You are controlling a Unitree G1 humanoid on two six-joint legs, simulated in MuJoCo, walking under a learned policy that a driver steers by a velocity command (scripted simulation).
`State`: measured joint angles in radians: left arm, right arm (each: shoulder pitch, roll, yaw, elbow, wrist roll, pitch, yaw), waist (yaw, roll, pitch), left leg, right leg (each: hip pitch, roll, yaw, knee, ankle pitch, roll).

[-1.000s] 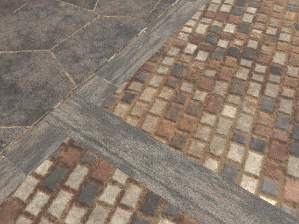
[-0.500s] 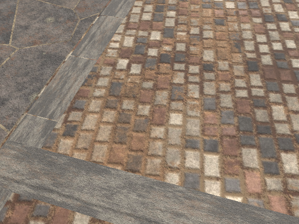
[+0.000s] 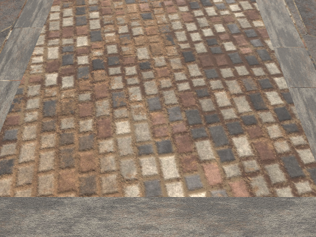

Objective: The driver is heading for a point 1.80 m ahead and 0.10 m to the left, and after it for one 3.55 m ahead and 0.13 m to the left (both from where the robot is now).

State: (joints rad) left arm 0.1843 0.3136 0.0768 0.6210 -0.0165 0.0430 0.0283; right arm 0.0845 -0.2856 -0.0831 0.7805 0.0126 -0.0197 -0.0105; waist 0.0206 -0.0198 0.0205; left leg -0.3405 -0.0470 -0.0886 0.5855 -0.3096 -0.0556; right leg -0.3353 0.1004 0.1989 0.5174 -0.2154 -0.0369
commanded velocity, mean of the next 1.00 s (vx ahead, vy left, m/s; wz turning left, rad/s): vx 0.37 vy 0.00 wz -0.21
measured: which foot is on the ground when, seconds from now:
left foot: up 0.00-0.02, down 0.04-0.46, up 0.48-0.92, down 0.94-1.00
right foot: down 0.00-0.04, up 0.06-0.44, down 0.46-0.96, up 0.98-1.00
